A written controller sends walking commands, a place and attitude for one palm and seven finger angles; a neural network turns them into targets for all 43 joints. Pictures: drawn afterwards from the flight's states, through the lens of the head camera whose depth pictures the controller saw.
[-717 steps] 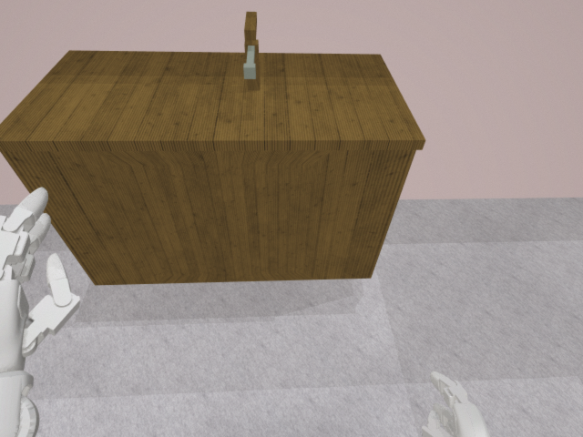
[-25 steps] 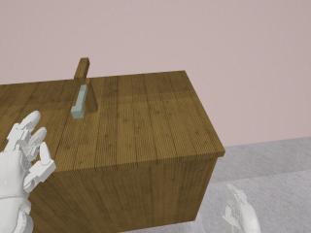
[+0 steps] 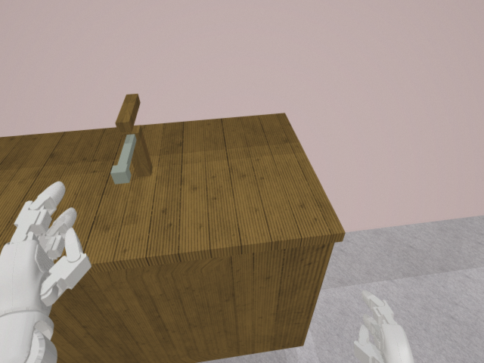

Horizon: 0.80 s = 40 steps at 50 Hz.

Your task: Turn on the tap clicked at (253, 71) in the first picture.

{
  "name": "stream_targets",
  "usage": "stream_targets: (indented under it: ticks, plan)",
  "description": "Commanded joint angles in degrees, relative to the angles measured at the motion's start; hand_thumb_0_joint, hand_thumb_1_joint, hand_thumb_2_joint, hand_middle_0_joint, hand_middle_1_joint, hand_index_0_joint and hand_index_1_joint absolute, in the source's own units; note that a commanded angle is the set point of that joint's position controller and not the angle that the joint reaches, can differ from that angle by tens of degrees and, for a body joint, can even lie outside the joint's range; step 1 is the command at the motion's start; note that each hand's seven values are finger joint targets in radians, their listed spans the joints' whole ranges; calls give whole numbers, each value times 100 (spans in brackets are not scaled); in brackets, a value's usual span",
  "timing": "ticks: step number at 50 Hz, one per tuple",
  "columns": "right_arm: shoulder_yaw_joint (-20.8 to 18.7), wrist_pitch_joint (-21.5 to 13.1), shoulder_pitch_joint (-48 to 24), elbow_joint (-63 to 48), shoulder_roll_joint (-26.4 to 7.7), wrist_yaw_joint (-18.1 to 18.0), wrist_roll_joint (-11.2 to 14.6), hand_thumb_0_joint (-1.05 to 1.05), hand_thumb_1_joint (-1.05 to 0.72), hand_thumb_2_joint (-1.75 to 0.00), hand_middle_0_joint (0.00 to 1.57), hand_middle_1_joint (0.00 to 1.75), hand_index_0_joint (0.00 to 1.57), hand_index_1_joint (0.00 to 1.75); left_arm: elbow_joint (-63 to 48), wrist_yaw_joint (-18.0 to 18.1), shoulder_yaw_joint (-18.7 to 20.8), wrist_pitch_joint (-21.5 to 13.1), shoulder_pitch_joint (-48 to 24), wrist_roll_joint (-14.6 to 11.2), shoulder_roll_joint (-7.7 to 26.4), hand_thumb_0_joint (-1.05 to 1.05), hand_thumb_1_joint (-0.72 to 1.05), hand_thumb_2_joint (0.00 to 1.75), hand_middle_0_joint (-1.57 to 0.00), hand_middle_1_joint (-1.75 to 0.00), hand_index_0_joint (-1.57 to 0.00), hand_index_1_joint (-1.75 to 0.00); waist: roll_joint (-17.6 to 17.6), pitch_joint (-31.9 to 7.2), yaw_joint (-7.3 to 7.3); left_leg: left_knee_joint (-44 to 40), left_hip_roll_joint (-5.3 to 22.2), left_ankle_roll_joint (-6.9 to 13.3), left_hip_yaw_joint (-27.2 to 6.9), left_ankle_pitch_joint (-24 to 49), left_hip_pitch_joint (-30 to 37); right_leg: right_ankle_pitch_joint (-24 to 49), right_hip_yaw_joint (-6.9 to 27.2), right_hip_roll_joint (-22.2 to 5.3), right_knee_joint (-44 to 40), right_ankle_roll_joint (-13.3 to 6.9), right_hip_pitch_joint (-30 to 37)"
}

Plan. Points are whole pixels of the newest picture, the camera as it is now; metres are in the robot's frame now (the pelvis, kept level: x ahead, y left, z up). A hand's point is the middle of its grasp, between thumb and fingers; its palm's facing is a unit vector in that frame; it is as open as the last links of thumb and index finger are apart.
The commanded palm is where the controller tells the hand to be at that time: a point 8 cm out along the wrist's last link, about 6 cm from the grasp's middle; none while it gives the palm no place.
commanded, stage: turn the palm inward beside the body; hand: left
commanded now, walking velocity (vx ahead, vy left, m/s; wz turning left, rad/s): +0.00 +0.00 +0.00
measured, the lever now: (121, 174) +0.40 +0.30 +0.12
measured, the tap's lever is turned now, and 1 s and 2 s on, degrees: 0 0 0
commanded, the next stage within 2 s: reach beside the lever's end, fingers flat in 0.26 s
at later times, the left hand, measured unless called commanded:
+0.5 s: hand (98, 245) +0.20 +0.22 +0.17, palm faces +0.44 -0.89 -0.13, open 7.4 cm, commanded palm +0.16 +0.27 +0.17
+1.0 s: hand (96, 229) +0.24 +0.25 +0.16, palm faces +0.47 -0.88 -0.11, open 7.5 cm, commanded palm +0.20 +0.30 +0.16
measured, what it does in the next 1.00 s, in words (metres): stands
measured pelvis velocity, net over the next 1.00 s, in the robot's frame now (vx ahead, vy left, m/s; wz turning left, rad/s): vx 0.02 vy -0.01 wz -0.01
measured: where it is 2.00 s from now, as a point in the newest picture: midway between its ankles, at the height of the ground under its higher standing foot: outside the picture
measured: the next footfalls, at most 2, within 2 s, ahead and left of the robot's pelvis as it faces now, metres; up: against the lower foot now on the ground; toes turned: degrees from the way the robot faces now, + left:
none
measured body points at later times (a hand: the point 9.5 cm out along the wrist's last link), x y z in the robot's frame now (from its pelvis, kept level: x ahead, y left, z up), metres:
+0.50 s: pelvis +0.02 -0.01 +0.00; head -0.01 -0.04 +0.45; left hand +0.17 +0.27 +0.18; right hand +0.23 -0.22 -0.06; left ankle +0.07 +0.15 -0.71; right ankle -0.02 -0.11 -0.71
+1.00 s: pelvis +0.02 -0.01 +0.01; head -0.01 -0.03 +0.46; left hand +0.21 +0.29 +0.17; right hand +0.21 -0.23 -0.06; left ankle +0.07 +0.15 -0.71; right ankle -0.02 -0.11 -0.71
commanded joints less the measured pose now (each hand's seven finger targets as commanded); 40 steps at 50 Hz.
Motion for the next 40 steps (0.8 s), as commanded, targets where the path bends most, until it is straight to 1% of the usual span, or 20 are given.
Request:
stream_targets:
  ticks: [1,3,4,7,8,9,11,13,14,18,20,24,26,28,31,32,33,34,35,40]
  plan:
    - [-210,-455,-1013,-1041,-568,-63,14,0,-90,-90,20,30,20,30,-1277,35,479,-463,-661,44,857,0,90,90,-20,-30,-20,-30,-185,9,38,-613,-176,400,367,-156,578,285,-109,-65,-1162,-17,-880]
    - [-224,-468,-996,-1007,-585,-45,16,0,-90,-90,20,30,20,30,-1328,63,640,-482,-597,97,1019,0,90,90,-20,-30,-20,-30,41,-58,69,-597,-171,389,371,5,658,448,-108,-66,-1151,-35,-822]
    - [-209,-477,-984,-1053,-544,-36,7,0,-90,-90,20,30,20,30,-1423,49,440,-508,-632,80,797,0,90,90,-20,-30,-20,-30,-77,-73,20,-606,-175,395,362,86,682,561,-148,-79,-1094,-31,-829]
    - [-238,-482,-936,-1037,-582,-40,1,0,-90,-90,20,30,20,30,-1232,6,545,-514,-543,-11,837,0,90,90,-20,-30,-20,-30,-330,-135,38,-557,-165,408,390,259,677,762,-126,-71,-1115,-5,-777]
    - [-246,-470,-940,-992,-585,-39,23,0,-90,-90,20,30,20,30,-1097,0,642,-473,-448,12,905,0,90,90,-20,-30,-20,-30,-295,-51,64,-567,-157,398,387,255,683,745,-121,-58,-1166,-10,-768]
    - [-226,-458,-943,-1034,-559,-45,27,0,-90,-90,20,30,20,30,-1213,-28,417,-474,-583,7,716,0,90,90,-20,-30,-20,-30,-246,-24,20,-582,-170,401,399,234,691,748,-130,-75,-1138,-7,-811]
    - [-246,-460,-927,-1036,-585,-55,14,0,-90,-90,20,30,20,30,-1179,-38,485,-466,-623,8,803,0,90,90,-20,-30,-20,-30,-318,-56,36,-574,-165,409,400,286,705,798,-114,-75,-1150,-1,-770]
    - [-243,-470,-938,-1002,-588,-53,28,0,-90,-90,20,30,20,30,-1202,-15,609,-453,-617,61,951,0,90,90,-20,-30,-20,-30,-83,-33,61,-578,-171,401,399,309,742,801,-91,-80,-1183,-15,-753]
    - [-225,-462,-911,-1048,-561,-46,12,0,-90,-90,20,30,20,30,-1304,-17,426,-465,-673,89,787,0,90,90,-20,-30,-20,-30,-127,-48,38,-589,-172,399,393,375,743,882,-129,-90,-1118,-19,-745]
    - [-249,-481,-891,-1019,-591,-26,3,0,-90,-90,20,30,20,30,-1267,-8,649,-510,-536,86,960,0,90,90,-20,-30,-20,-30,-91,-189,84,-561,-172,395,397,581,809,1137,-138,-79,-1089,-25,-626]
    - [-261,-457,-836,-1034,-586,-24,-10,0,-90,-90,20,30,20,30,-1134,-34,566,-530,-512,59,810,0,90,90,-20,-30,-20,-30,-259,-188,50,-548,-160,394,411,724,810,1357,-165,-76,-1037,-18,-625]
    - [-274,-409,-790,-1002,-585,-26,1,0,-90,-90,20,30,20,30,-972,-73,571,-533,-603,41,771,0,90,90,-20,-30,-20,-30,-280,-198,31,-552,-173,388,433,865,832,1572,-153,-82,-1024,-12,-584]
    - [-299,-392,-772,-977,-618,-52,-4,0,-90,-90,20,30,20,30,-809,-93,667,-541,-764,11,857,0,90,90,-20,-30,-20,-30,-509,-196,7,-548,-171,404,435,881,830,1612,-145,-73,-1056,10,-575]
    - [-288,-384,-832,-937,-611,-53,15,0,-90,-90,20,30,20,30,-808,-85,689,-553,-995,82,950,0,90,90,-20,-30,-20,-30,-114,-159,1,-583,-177,387,435,828,902,1502,-107,-79,-1090,-11,-600]
    - [-283,-400,-782,-958,-612,-48,-20,0,-90,-90,20,30,20,30,-751,-83,526,-647,-1150,98,827,0,90,90,-20,-30,-20,-30,-312,-249,-35,-589,-190,396,409,843,891,1529,-125,-74,-1056,-3,-591]
    - [-304,-399,-770,-935,-626,-61,-30,0,-90,-90,20,30,20,30,-643,-73,705,-658,-1136,75,957,0,90,90,-20,-30,-20,-30,-400,-269,-15,-580,-182,402,422,899,893,1616,-108,-72,-1074,4,-535]
    - [-309,-370,-790,-863,-631,-64,-6,0,-90,-90,20,30,20,30,-499,-62,852,-652,-1106,112,1098,0,90,90,-20,-30,-20,-30,-292,-261,12,-606,-183,382,430,871,904,1542,-108,-54,-1099,-14,-507]
    - [-285,-355,-796,-922,-590,-57,-11,0,-90,-90,20,30,20,30,-576,-77,612,-679,-1279,115,863,0,90,90,-20,-30,-20,-30,-227,-282,-25,-617,-194,379,431,903,914,1587,-119,-75,-1052,-17,-526]
    - [-307,-353,-788,-915,-609,-56,-16,0,-90,-90,20,30,20,30,-512,-66,740,-697,-1283,122,988,0,90,90,-20,-30,-20,-30,-149,-311,-15,-603,-180,376,449,975,944,1692,-103,-74,-1057,-23,-484]
    - [-311,-282,-790,-888,-614,-58,-9,0,-90,-90,20,30,20,30,-216,-80,816,-704,-1460,73,1008,0,90,90,-20,-30,-20,-30,-235,-299,-28,-668,-182,369,445,936,908,1675,-103,-61,-1101,-17,-446]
